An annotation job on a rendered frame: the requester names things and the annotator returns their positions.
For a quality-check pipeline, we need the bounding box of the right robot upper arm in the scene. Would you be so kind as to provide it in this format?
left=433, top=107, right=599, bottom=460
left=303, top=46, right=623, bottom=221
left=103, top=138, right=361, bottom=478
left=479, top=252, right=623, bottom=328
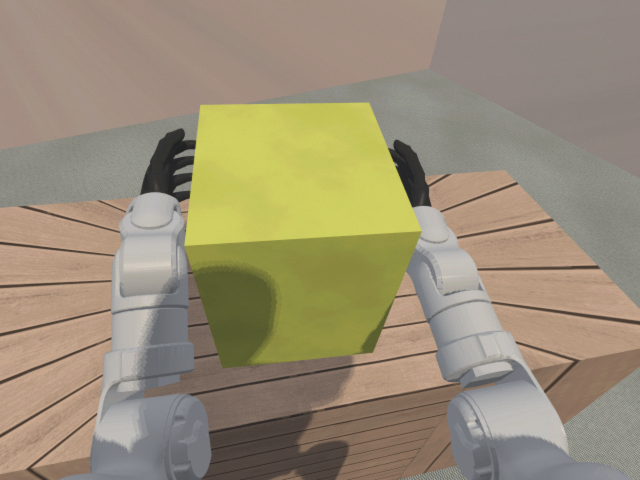
left=447, top=380, right=634, bottom=480

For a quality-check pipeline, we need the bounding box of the left robot upper arm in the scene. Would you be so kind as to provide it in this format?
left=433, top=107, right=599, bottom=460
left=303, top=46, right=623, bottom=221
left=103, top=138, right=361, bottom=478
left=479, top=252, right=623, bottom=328
left=59, top=393, right=211, bottom=480

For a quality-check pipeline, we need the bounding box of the right robot hand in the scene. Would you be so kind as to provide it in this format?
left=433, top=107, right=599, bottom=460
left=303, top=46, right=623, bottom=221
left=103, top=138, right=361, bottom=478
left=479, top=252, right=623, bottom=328
left=388, top=140, right=432, bottom=208

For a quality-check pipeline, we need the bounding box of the robot right forearm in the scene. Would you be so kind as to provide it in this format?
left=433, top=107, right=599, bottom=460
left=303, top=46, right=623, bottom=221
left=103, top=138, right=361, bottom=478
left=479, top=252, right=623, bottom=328
left=406, top=206, right=569, bottom=453

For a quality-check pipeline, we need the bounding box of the carton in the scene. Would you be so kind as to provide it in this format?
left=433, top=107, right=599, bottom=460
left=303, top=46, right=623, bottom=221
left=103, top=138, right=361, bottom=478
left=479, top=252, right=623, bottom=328
left=184, top=103, right=422, bottom=368

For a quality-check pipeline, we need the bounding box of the robot left forearm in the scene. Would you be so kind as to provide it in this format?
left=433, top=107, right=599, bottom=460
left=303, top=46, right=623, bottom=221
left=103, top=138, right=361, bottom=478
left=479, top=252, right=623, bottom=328
left=90, top=192, right=194, bottom=473

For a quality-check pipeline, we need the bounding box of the left robot hand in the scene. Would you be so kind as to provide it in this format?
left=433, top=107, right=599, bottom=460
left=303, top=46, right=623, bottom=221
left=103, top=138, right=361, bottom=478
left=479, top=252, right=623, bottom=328
left=140, top=128, right=196, bottom=202

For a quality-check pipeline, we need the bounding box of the pedestal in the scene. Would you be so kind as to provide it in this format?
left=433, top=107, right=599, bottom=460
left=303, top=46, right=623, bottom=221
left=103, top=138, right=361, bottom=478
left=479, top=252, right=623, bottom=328
left=0, top=170, right=640, bottom=480

